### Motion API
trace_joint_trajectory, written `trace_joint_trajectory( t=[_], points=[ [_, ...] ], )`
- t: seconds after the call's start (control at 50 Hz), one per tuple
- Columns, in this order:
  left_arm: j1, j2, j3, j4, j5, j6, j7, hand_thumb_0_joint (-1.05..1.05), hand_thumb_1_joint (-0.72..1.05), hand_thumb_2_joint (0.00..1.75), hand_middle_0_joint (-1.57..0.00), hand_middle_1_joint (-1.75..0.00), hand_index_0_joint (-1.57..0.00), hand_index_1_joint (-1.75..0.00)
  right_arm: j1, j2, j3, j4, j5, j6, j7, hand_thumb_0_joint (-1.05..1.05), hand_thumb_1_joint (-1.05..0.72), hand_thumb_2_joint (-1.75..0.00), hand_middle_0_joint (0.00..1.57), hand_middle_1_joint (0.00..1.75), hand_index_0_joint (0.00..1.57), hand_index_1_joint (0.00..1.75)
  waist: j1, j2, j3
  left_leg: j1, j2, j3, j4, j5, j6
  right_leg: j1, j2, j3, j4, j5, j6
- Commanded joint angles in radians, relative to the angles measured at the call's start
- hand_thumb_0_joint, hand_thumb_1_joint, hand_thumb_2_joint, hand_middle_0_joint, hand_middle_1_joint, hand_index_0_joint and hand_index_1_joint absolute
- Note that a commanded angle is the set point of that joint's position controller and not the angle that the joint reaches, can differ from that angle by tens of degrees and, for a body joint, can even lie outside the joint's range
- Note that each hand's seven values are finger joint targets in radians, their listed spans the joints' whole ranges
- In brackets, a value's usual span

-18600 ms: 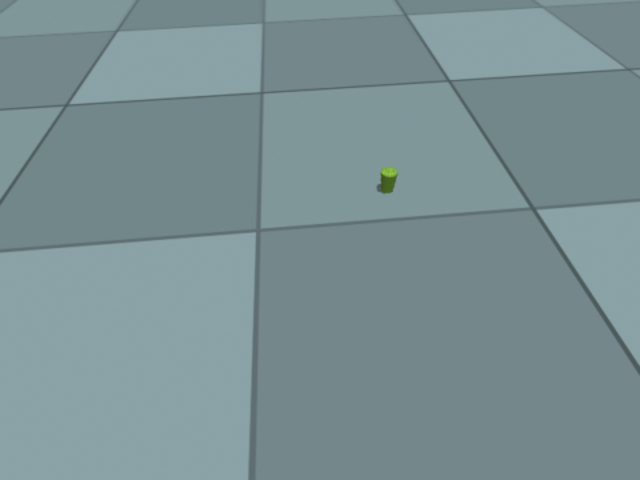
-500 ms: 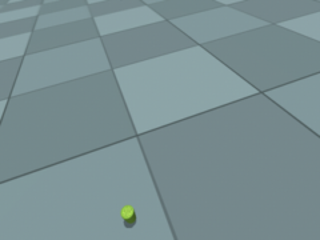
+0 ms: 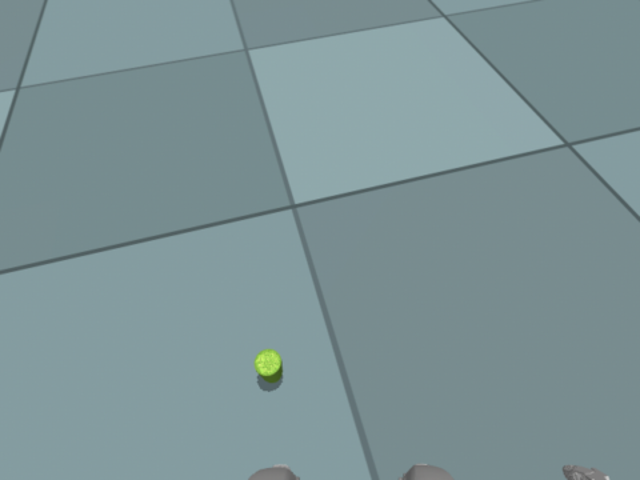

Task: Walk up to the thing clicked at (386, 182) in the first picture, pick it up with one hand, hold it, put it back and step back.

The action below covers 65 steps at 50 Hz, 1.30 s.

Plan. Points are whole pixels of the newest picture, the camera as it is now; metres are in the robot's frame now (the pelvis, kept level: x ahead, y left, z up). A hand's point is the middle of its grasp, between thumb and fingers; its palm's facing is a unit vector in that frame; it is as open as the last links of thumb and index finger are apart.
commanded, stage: stand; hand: left
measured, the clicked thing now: (270, 368) +0.48 +0.19 -0.69
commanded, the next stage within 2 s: none
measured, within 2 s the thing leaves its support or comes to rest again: neither
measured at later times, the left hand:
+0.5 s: hand out of the picture +0.05 +0.28 -0.12, palm faces -0.06 -0.92 -0.39, open 7.4 cm
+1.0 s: hand out of the picture +0.08 +0.24 -0.12, palm faces -0.08 -0.95 -0.31, open 7.4 cm
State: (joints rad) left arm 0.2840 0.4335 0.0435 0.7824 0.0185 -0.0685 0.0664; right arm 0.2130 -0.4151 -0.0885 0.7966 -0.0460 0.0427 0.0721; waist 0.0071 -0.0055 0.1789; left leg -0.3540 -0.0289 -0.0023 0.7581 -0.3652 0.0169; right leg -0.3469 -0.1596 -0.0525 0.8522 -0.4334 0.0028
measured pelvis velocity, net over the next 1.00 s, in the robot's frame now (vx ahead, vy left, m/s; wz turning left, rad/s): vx -0.02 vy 0.00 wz -0.04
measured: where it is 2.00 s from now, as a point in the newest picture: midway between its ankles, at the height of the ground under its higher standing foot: outside the picture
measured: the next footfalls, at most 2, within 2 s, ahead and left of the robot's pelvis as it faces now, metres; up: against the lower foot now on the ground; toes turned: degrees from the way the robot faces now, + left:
right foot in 0.42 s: +0.04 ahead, -0.13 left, +0.00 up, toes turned -2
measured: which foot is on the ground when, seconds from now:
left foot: down 0.00-1.00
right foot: up 0.00-0.40, down 0.42-1.00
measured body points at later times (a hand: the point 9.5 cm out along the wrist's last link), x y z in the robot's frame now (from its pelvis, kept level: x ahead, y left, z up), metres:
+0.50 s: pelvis -0.03 +0.01 +0.03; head -0.03 +0.00 +0.48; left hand +0.05 +0.32 -0.09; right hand +0.07 -0.29 -0.09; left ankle +0.03 +0.12 -0.71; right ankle +0.00 -0.12 -0.71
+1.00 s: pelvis -0.02 +0.00 +0.04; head -0.02 +0.00 +0.49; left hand +0.08 +0.29 -0.10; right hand +0.00 -0.31 -0.10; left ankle +0.03 +0.12 -0.71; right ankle +0.00 -0.12 -0.71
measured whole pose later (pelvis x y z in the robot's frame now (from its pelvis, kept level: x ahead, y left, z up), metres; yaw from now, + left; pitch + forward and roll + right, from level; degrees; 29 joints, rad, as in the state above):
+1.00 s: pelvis -0.02 +0.00 +0.04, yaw -2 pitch -3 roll +0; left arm 0.11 0.35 0.00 1.09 0.00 -0.02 -0.02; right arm 0.17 -0.35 -0.01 1.15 -0.01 -0.02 0.02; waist -0.02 -0.02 0.06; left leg -0.18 0.02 0.01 0.37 -0.14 -0.01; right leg -0.17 0.00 0.01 0.39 -0.18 0.00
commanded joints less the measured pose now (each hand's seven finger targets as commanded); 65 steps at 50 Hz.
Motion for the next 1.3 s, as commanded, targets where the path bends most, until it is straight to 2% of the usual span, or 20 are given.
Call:
trace_joint_trajectory(
  t=[0.0,0.02,0.04,0.08,0.1,0.16,0.24,0.3,0.36,0.4,0.42,0.44,0.48,0.56,0.64,0.76,0.86,1.06,1.2,1.28],
  points=[
    [-0.100,0.163,0.033,-0.121,-0.018,0.024,0.002,0.00,0.90,0.90,-0.20,-0.30,-0.20,-0.30,0.140,-0.291,-0.064,-0.008,0.038,-0.096,-0.068,0.00,-0.90,-0.90,0.20,0.30,0.20,0.30,-0.084,0.127,-0.240,0.296,0.421,-0.547,-0.321,0.585,0.229,-0.245,0.129,0.173,0.200,-0.164,-0.021],
    [-0.126,0.189,0.035,-0.109,-0.022,0.031,0.003,0.00,0.90,0.90,-0.20,-0.30,-0.20,-0.30,0.102,-0.247,-0.060,-0.018,0.045,-0.097,-0.076,0.00,-0.90,-0.90,0.20,0.30,0.20,0.30,-0.067,0.096,-0.173,0.232,0.374,-0.458,-0.325,0.572,0.234,-0.236,0.114,0.200,0.217,-0.142,-0.028],
    [-0.080,0.181,0.044,-0.059,-0.025,0.035,-0.005,0.00,0.90,0.90,-0.20,-0.30,-0.20,-0.30,0.066,-0.198,-0.043,-0.023,0.046,-0.095,-0.082,0.00,-0.90,-0.90,0.20,0.30,0.20,0.30,-0.044,0.105,-0.136,0.228,0.325,-0.357,-0.324,0.556,0.201,-0.204,0.118,0.212,0.204,-0.119,-0.030],
    [-0.010,0.159,0.042,-0.007,-0.037,0.042,-0.020,0.00,0.90,0.90,-0.20,-0.30,-0.20,-0.30,0.002,-0.191,-0.031,-0.039,0.041,-0.092,-0.099,0.00,-0.90,-0.90,0.20,0.30,0.20,0.30,-0.013,0.169,-0.175,0.283,0.307,-0.256,-0.320,0.568,0.160,-0.172,0.134,0.202,0.155,-0.080,-0.032],
    [-0.005,0.160,0.040,0.009,-0.033,0.046,-0.024,0.00,0.90,0.90,-0.20,-0.30,-0.20,-0.30,0.000,-0.202,-0.032,-0.035,0.043,-0.095,-0.103,0.00,-0.90,-0.90,0.20,0.30,0.20,0.30,-0.015,0.190,-0.177,0.257,0.287,-0.242,-0.346,0.519,0.140,-0.138,0.143,0.203,0.144,-0.043,-0.025],
    [-0.015,0.150,0.035,0.046,-0.022,0.055,-0.033,0.00,0.90,0.90,-0.20,-0.30,-0.20,-0.30,-0.021,-0.185,-0.019,-0.022,0.045,-0.098,-0.106,0.00,-0.90,-0.90,0.20,0.30,0.20,0.30,-0.015,0.211,-0.167,0.252,0.265,-0.212,-0.387,0.577,0.112,-0.083,0.158,0.188,0.079,-0.010,-0.007],
    [-0.037,0.149,0.028,0.083,-0.018,0.066,-0.042,0.00,0.90,0.90,-0.20,-0.30,-0.20,-0.30,-0.088,-0.188,-0.015,-0.001,0.040,-0.095,-0.103,0.00,-0.90,-0.90,0.20,0.30,0.20,0.30,-0.007,0.207,-0.146,0.226,0.260,-0.180,-0.413,0.414,0.136,-0.022,0.141,0.152,-0.047,0.002,0.002],
    [-0.071,0.136,0.023,0.108,-0.015,0.063,-0.053,0.00,0.90,0.90,-0.20,-0.30,-0.20,-0.30,-0.084,-0.189,-0.010,0.029,0.038,-0.092,-0.097,0.00,-0.90,-0.90,0.20,0.30,0.20,0.30,-0.019,0.183,-0.136,0.215,0.231,-0.175,-0.425,0.386,0.111,0.038,0.137,0.095,-0.160,0.012,0.008],
    [-0.059,0.127,0.019,0.142,-0.017,0.060,-0.056,0.00,0.90,0.90,-0.20,-0.30,-0.20,-0.30,-0.145,-0.209,-0.014,0.044,0.035,-0.081,-0.087,0.00,-0.90,-0.90,0.20,0.30,0.20,0.30,-0.002,0.175,-0.137,0.149,0.234,-0.192,-0.454,0.101,0.119,0.148,0.134,0.064,-0.294,0.057,0.000],
    [-0.052,0.125,0.016,0.165,-0.007,0.044,-0.057,0.00,0.90,0.90,-0.20,-0.30,-0.20,-0.30,-0.177,-0.175,0.000,0.054,0.046,-0.072,-0.079,0.00,-0.90,-0.90,0.20,0.30,0.20,0.30,0.032,0.092,-0.133,0.042,0.203,-0.175,-0.444,-0.011,0.063,0.282,0.093,0.120,-0.465,0.256,-0.009],
    [-0.071,0.154,0.019,0.167,0.003,0.033,-0.054,0.00,0.90,0.90,-0.20,-0.30,-0.20,-0.30,-0.157,-0.139,0.011,0.064,0.055,-0.070,-0.076,0.00,-0.90,-0.90,0.20,0.30,0.20,0.30,0.016,-0.003,-0.147,0.037,0.169,-0.157,-0.403,0.000,0.033,0.294,0.023,0.230,-0.516,0.257,-0.030],
    [-0.126,0.183,0.016,0.160,0.004,0.025,-0.055,0.00,0.90,0.90,-0.20,-0.30,-0.20,-0.30,-0.132,-0.117,0.018,0.084,0.064,-0.067,-0.071,0.00,-0.90,-0.90,0.20,0.30,0.20,0.30,-0.027,-0.065,-0.128,0.092,0.103,-0.112,-0.398,0.008,0.007,0.179,-0.019,0.300,-0.556,0.161,-0.062],
    [-0.201,0.183,0.011,0.176,0.001,0.032,-0.062,0.00,0.90,0.90,-0.20,-0.30,-0.20,-0.30,-0.115,-0.133,0.016,0.136,0.057,-0.062,-0.062,0.00,-0.90,-0.90,0.20,0.30,0.20,0.30,-0.049,-0.103,-0.095,0.275,0.104,-0.106,-0.410,-0.029,0.018,-0.047,0.015,0.266,-0.612,-0.139,-0.060],
    [-0.214,0.160,0.001,0.189,-0.009,0.021,-0.062,0.00,0.90,0.90,-0.20,-0.30,-0.20,-0.30,-0.095,-0.130,0.021,0.195,0.038,-0.069,-0.048,0.00,-0.90,-0.90,0.20,0.30,0.20,0.30,-0.047,-0.152,-0.111,0.266,0.114,-0.100,-0.409,0.106,0.018,0.027,0.015,0.238,-0.650,-0.057,-0.034],
    [-0.197,0.163,0.002,0.206,-0.016,0.031,-0.063,0.00,0.90,0.90,-0.20,-0.30,-0.20,-0.30,-0.100,-0.151,0.018,0.227,0.032,-0.069,-0.050,0.00,-0.90,-0.90,0.20,0.30,0.20,0.30,-0.027,-0.101,-0.109,0.228,0.112,-0.099,-0.437,0.023,0.006,0.027,0.017,0.240,-0.656,-0.134,-0.040],
    [-0.198,0.157,0.005,0.227,-0.019,0.026,-0.066,0.00,0.90,0.90,-0.20,-0.30,-0.20,-0.30,-0.100,-0.126,0.033,0.265,0.028,-0.083,-0.057,0.00,-0.90,-0.90,0.20,0.30,0.20,0.30,-0.011,-0.006,-0.161,0.165,0.136,-0.113,-0.482,0.079,0.005,0.160,0.031,0.204,-0.577,0.073,-0.037],
    [-0.185,0.152,0.003,0.247,-0.014,0.031,-0.070,0.00,0.90,0.90,-0.20,-0.30,-0.20,-0.30,-0.117,-0.136,0.036,0.278,0.033,-0.079,-0.061,0.00,-0.90,-0.90,0.20,0.30,0.20,0.30,0.001,0.015,-0.120,0.120,0.137,-0.125,-0.495,0.010,0.001,0.132,0.041,0.198,-0.579,0.037,-0.036],
    [-0.212,0.124,-0.007,0.269,-0.016,0.027,-0.068,0.00,0.90,0.90,-0.20,-0.30,-0.20,-0.30,-0.121,-0.146,0.050,0.296,0.039,-0.090,-0.073,0.00,-0.90,-0.90,0.20,0.30,0.20,0.30,-0.013,0.035,-0.230,0.224,0.163,-0.107,-0.461,0.311,0.003,0.233,0.037,0.167,-0.540,0.365,-0.026],
    [-0.217,0.123,-0.009,0.288,-0.011,0.034,-0.067,0.00,0.90,0.90,-0.20,-0.30,-0.20,-0.30,-0.150,-0.147,0.049,0.299,0.039,-0.079,-0.074,0.00,-0.90,-0.90,0.20,0.30,0.20,0.30,-0.020,0.007,-0.175,0.224,0.161,-0.114,-0.494,0.181,-0.002,0.175,0.046,0.157,-0.572,0.265,-0.019],
    [-0.210,0.118,-0.011,0.290,-0.014,0.027,-0.064,0.00,0.90,0.90,-0.20,-0.30,-0.20,-0.30,-0.169,-0.145,0.050,0.300,0.039,-0.082,-0.073,0.00,-0.90,-0.90,0.20,0.30,0.20,0.30,-0.012,0.000,-0.217,0.262,0.164,-0.100,-0.466,0.325,0.002,0.207,0.035,0.155,-0.573,0.366,-0.013]
  ],
)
